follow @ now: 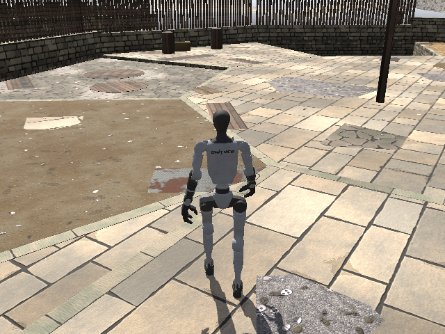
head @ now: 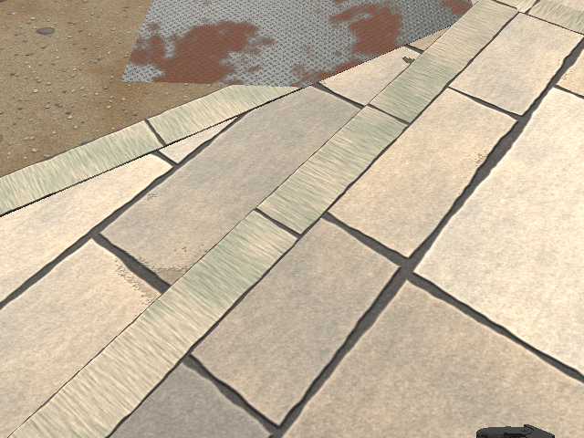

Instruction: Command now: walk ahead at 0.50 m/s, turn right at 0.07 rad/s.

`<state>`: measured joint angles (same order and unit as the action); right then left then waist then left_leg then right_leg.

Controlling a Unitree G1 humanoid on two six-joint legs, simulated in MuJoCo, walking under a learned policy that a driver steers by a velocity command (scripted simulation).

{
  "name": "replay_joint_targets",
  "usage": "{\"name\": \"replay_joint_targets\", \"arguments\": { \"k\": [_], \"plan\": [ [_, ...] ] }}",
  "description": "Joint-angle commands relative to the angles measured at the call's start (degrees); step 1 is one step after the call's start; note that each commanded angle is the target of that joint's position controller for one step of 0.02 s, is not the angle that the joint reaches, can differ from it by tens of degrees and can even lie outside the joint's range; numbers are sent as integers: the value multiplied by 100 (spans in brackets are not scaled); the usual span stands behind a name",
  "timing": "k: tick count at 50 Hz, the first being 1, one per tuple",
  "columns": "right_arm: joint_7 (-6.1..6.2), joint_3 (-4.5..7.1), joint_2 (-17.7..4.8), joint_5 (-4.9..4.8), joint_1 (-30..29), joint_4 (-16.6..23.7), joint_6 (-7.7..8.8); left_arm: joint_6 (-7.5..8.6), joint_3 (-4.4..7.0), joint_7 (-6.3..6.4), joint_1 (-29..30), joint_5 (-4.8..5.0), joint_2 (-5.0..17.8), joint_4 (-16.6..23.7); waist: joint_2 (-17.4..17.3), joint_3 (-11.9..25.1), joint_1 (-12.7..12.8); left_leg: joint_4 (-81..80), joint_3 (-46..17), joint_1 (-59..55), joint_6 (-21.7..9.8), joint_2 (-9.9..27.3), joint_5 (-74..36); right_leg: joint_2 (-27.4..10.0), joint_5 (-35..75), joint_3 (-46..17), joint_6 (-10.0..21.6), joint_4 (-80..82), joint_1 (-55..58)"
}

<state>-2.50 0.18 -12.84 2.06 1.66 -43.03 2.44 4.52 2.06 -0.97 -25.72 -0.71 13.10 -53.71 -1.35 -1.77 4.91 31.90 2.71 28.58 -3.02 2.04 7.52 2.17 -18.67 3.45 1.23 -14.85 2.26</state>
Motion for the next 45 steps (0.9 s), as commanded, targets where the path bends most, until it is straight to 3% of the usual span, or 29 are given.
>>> {"name": "replay_joint_targets", "arguments": {
  "k": [1,2,3,4,5,6,8,12,17,23,26,27,28,29,30,31,32,33,34,35,37,40,45],
  "plan": [
    [126,260,-706,90,1107,-51,189,-9,182,50,-5,32,957,175,329,512,-863,-706,69,-2015,-283,-298,73,-1198,4269,-552,622,-1514,-581],
    [215,382,-1116,211,2123,-234,249,10,105,45,125,73,744,378,-171,1233,-1280,-842,-1043,-3457,-564,775,585,-913,2876,-361,492,-2986,-1563],
    [267,536,-1709,229,2412,-273,206,5,-51,40,-429,221,58,579,-1479,1882,-1064,-1328,-3403,-4868,-1180,2419,908,-9,-871,84,260,-4846,-3515],
    [258,501,-1387,17,2253,-250,139,-82,146,126,-132,58,816,442,-583,1557,-1118,-1583,-3651,-4244,-1165,2322,1288,-166,-1040,-510,348,-5423,-3915],
    [249,386,-1017,-17,1744,-212,144,-87,183,92,209,54,798,514,-351,764,-894,-1730,-2761,-3527,-992,2005,1142,-417,-532,-684,393,-5399,-3986],
    [226,317,-730,-26,1456,-211,187,-91,156,53,332,71,648,507,-305,399,-757,-1964,-2112,-2944,-823,1731,673,-587,-167,-667,371,-5163,-3824],
    [260,253,-496,-65,1298,-287,267,-235,177,-21,233,-50,542,405,-494,93,-500,-2219,-1223,-2312,-516,1329,75,-728,125,-627,262,-4916,-3468],
    [290,314,-629,-127,1518,-443,423,-401,200,-146,638,-83,374,547,-299,-11,-383,-2452,-447,-2268,-527,1254,-737,-775,728,-529,118,-4885,-3815],
    [309,314,-588,-103,1833,-643,410,-416,151,-221,1573,-89,282,887,-225,-278,-504,-2487,319,-2453,-537,1125,-1205,-787,1606,-336,20,-3862,-4278],
    [374,367,-807,-89,2289,-901,330,-385,54,-312,2522,-141,259,1318,-225,-438,-746,-2128,909,-3178,-430,1317,-2300,-558,1565,310,380,-2382,-3897],
    [426,412,-1020,-70,2225,-940,232,-393,118,-256,2188,-161,392,1300,-422,-111,-509,-1078,1183,-3581,-325,1370,-4716,-68,729,636,739,-2179,-3173],
    [431,440,-1120,-61,2185,-937,171,-375,174,-222,1758,-156,486,1197,-453,158,-310,-325,1227,-3608,-320,1375,-5260,149,419,683,888,-2100,-2695],
    [423,462,-1195,-74,2146,-907,112,-324,260,-174,1091,-171,614,1007,-381,560,-17,750,1261,-3338,-271,1344,-4986,335,388,616,1049,-1777,-1845],
    [401,449,-1155,-81,2048,-787,98,-285,415,-88,174,-239,962,732,30,1067,424,2329,1302,-2309,-84,1194,-3562,-9,299,-100,1307,-1343,-420],
    [288,309,-444,-142,2262,-381,143,-310,606,-5,203,-231,1706,775,1409,1493,41,4468,1191,272,269,170,1458,-1790,280,-3000,2113,-1081,1365],
    [250,385,-852,-97,1619,-148,217,-373,625,-12,92,-26,1781,870,781,1819,252,5256,-185,1164,337,-331,2279,-2182,535,-4721,2403,-257,1579],
    [221,358,-797,-131,1203,4,285,-400,588,38,368,-4,1638,808,428,995,135,5099,-467,1647,275,60,1674,-2084,934,-3732,2225,-156,1076],
    [228,320,-751,-147,1266,-28,348,-380,502,63,614,28,1294,790,117,475,-106,4522,-434,1414,256,279,1231,-1876,1532,-3114,1983,-88,278],
    [246,333,-745,-99,1341,-97,323,-342,442,84,871,31,1082,813,-54,184,-364,4047,-451,1054,280,422,1113,-1550,2056,-2617,1732,-22,-342],
    [245,327,-731,6,1476,-106,219,-303,385,99,1056,69,922,840,12,157,-565,3768,-476,666,359,480,1084,-1294,2423,-2254,1625,65,-763],
    [206,321,-658,90,1580,-104,19,-182,355,72,1022,91,901,853,101,277,-677,3423,-414,358,485,471,1089,-1070,2905,-1966,1603,132,-1050],
    [166,292,-563,77,1119,97,-87,-116,403,56,727,74,1100,803,228,138,-583,2747,-289,614,624,456,584,-867,2706,-1828,1514,292,-1228],
    [132,250,-583,29,16,470,-72,-143,415,65,169,70,1127,753,455,-16,-146,1402,-321,1066,678,304,-399,-770,2486,-2015,1270,215,-742]
  ]
}}
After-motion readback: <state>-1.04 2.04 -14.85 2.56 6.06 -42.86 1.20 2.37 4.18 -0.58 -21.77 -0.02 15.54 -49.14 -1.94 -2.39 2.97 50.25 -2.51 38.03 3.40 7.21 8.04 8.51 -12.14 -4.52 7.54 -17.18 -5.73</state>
